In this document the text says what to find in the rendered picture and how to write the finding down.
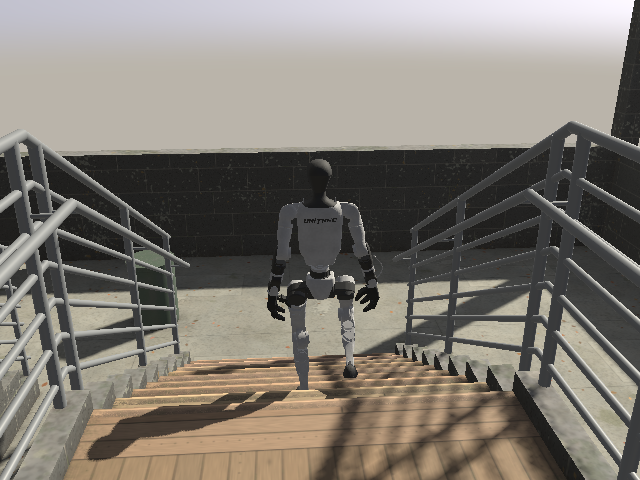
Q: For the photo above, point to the left robot hand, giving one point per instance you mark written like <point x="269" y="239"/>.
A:
<point x="273" y="306"/>

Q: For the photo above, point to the left robot forearm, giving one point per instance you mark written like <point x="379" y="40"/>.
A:
<point x="276" y="275"/>

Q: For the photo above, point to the robot head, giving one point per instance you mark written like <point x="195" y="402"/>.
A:
<point x="319" y="173"/>

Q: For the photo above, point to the right robot hand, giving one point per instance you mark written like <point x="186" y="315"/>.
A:
<point x="372" y="295"/>

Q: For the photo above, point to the robot left upper arm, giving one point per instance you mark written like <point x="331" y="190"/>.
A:
<point x="287" y="213"/>

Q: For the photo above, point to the right robot shin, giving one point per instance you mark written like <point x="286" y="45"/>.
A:
<point x="348" y="337"/>

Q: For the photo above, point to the right robot forearm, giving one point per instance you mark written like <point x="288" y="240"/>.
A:
<point x="368" y="269"/>

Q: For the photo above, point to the robot right upper arm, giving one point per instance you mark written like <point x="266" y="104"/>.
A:
<point x="350" y="211"/>

